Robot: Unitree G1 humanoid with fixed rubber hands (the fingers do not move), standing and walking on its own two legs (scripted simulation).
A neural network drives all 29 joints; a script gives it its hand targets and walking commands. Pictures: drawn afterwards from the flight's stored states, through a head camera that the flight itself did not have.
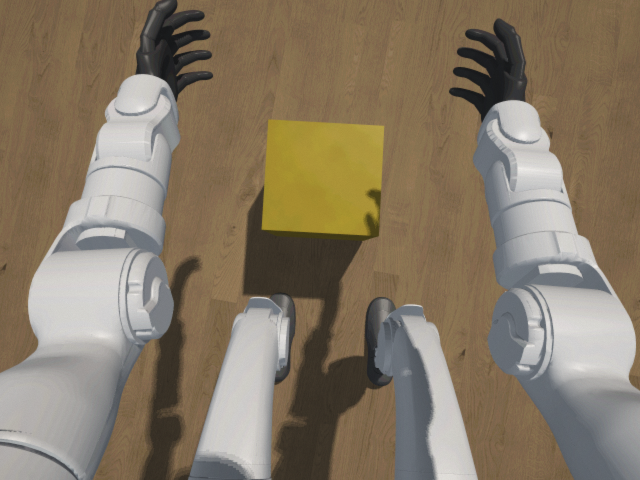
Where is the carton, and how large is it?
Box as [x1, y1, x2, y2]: [262, 119, 383, 240]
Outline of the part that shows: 268,119 262,229 275,235 356,240 364,240 377,236 379,222 383,126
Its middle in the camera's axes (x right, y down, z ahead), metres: +0.00 -0.11 +0.83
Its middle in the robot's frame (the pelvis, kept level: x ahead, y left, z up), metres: +0.48 +0.03 -0.49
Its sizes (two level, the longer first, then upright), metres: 0.210 0.200 0.250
